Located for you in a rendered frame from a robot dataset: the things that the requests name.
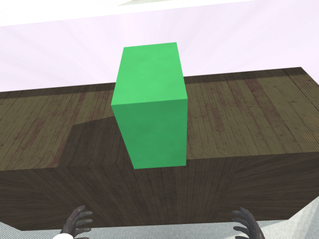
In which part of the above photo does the carton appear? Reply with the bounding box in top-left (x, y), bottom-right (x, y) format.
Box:
top-left (111, 42), bottom-right (188, 169)

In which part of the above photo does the robot right hand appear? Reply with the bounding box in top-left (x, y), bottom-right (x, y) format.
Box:
top-left (232, 207), bottom-right (265, 239)

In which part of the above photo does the robot left hand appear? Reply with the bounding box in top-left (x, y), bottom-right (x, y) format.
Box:
top-left (60, 205), bottom-right (93, 239)

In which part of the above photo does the pedestal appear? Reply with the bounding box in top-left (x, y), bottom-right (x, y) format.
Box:
top-left (0, 67), bottom-right (319, 231)

